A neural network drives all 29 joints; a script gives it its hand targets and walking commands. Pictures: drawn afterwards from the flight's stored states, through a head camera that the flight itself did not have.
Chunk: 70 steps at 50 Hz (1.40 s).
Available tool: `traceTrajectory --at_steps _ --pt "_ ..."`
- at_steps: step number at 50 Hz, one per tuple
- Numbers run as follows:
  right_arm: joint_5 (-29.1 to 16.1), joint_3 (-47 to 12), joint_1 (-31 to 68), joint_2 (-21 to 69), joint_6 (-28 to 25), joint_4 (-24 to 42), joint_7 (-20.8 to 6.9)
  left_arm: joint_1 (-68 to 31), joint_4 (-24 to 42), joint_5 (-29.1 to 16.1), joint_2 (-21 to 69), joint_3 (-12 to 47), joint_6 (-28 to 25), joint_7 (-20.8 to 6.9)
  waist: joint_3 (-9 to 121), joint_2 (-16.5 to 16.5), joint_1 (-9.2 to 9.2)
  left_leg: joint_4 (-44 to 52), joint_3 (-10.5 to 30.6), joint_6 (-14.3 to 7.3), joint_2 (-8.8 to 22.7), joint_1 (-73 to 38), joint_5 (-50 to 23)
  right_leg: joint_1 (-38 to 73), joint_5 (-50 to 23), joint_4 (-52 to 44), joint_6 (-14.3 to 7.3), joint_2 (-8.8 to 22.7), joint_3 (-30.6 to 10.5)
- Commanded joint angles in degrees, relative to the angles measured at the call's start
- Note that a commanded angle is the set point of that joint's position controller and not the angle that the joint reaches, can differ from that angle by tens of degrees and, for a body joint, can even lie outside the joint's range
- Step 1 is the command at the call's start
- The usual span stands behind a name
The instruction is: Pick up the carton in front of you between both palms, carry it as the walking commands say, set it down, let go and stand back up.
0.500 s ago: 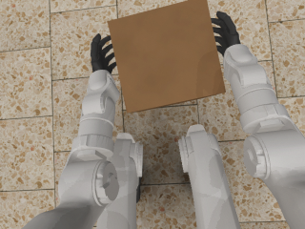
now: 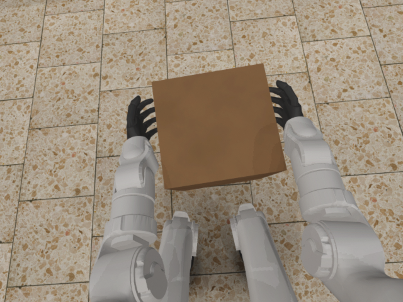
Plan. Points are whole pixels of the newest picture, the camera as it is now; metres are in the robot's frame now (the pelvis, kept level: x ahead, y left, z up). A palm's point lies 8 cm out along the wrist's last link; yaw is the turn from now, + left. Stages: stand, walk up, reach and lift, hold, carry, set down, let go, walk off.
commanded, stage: reach and lift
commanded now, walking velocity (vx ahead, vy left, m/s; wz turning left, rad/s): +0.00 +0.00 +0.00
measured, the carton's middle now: (215, 139) +0.45 -0.03 -0.14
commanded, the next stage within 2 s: none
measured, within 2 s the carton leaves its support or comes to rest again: neither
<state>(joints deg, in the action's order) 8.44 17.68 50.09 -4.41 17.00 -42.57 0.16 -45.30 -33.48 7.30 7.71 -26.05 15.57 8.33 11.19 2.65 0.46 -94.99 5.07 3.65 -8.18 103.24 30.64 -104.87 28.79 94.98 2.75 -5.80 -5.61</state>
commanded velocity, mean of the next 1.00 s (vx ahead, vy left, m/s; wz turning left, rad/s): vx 0.00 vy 0.00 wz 0.00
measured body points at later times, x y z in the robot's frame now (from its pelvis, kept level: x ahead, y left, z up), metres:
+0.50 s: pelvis +0.05 +0.00 +0.15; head +0.16 -0.01 +0.58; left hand +0.42 +0.14 +0.11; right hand +0.42 -0.17 +0.10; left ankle +0.09 +0.13 -0.50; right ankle +0.10 -0.13 -0.50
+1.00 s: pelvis +0.09 +0.00 +0.24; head +0.06 +0.00 +0.69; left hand +0.40 +0.15 +0.25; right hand +0.38 -0.16 +0.24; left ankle +0.09 +0.13 -0.50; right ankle +0.10 -0.13 -0.50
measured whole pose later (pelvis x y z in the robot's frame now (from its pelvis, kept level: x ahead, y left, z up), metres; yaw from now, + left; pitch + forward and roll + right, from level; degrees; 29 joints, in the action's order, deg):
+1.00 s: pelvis +0.09 +0.00 +0.24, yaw -2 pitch +2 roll +0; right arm 12.8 13.7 13.2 8.4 30.4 -23.8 2.8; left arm -14.7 -24.5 12.4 8.6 -15.3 29.1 2.5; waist 7.0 0.6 -0.1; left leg -29.4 8.7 0.2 -3.5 15.2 15.5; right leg -16.2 13.9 28.7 0.7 -3.2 -8.2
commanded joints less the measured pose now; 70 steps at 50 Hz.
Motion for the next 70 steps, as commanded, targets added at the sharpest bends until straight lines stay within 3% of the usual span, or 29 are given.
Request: traceTrajectory --at_steps 1,17,29,36,45,51,56,62,70 --pt "-8.53 -30.01 30.41 62.73 -0.87 4.3 -12.5 -35.31 -1.69 -7.54 58.79 37.95 0.3 -13.51 53.19 -4.67 1.75 12.91 -7.79 -0.89 -3.67 -27.26 -9.91 40.9 -13.35 -13.64 -1.51 -3.39 7.86" --pt "-6.81 -30.55 14.15 65.47 -2.43 4.58 -11.43 -17.01 -4.4 -5.49 59.03 39.01 -0.79 -14.74 37.04 -3.59 0.62 31.58 -3.27 -1.75 -1.68 -45.61 -14.03 58.68 -16.69 -31.14 -2.34 -2.52 3.73" --pt "-5.45 -32.01 3.16 66.13 -2.78 7.46 -11.09 -4.55 -3.95 -3.43 58.68 40.05 -0.57 -16.09 27.86 -3.32 0.19 47.15 -0.24 -2.55 0.66 -64.21 -22.41 74.41 -23.54 -46.47 -2.62 -1.08 1.27" --pt "-6.18 -34.81 -2.0 67.15 0.43 11.34 -11.78 1.25 -1.03 -3.61 58.81 42.48 2.81 -17.69 22.8 -3.09 -0.18 56.14 0.5 -2.76 1.73 -75.81 -28.4 84.6 -29.13 -55.33 -2.5 -0.33 0.31" --pt "-7.77 -37.91 -6.54 68.05 8.94 19.04 -12.68 6.78 4.44 -5.34 59.92 44.81 11.35 -20.29 13.24 -2.81 -0.51 66.98 0.74 -2.68 2.97 -89.17 -32.68 96.29 -31.91 -66.33 -2.19 0.67 0.04" --pt "-6.38 -34.92 -6.89 66.4 14.92 20.83 -13.02 7.17 5.67 -4.15 58.03 41.65 17.29 -21.6 2.49 -2.25 -0.21 72.51 0.4 -3.08 3.61 -92.14 -26.83 98.26 -25.22 -71.86 -2.35 1.23 0.79" --pt "-4.77 -30.25 -2.71 66.17 16.33 18.42 -14.02 3.09 3.19 -2.43 57.9 37.31 18.54 -22.57 -1.71 -1.92 0.02 73.61 0.23 -3.43 4.01 -90.72 -19.37 97.24 -17.73 -72.63 -2.98 1.38 1.53" --pt "-5.42 -31.64 3.12 68.3 15.95 19.87 -14.89 -2.61 4.53 -3.13 59.99 38.31 17.96 -22.96 3.2 -1.83 -0.35 72.89 0.09 -3.36 4.11 -92.62 -19.87 98.63 -18.16 -71.68 -2.93 1.33 1.9" --pt "-5.17 -31.79 2.94 68.65 16.53 19.84 -14.76 -2.8 4.69 -2.56 58.98 37.83 18.42 -23.19 3.89 -2.52 -0.55 73.42 -0.47 -3.54 3.78 -93.52 -19.99 100.12 -19.11 -72.6 -2.44 1.31 1.55"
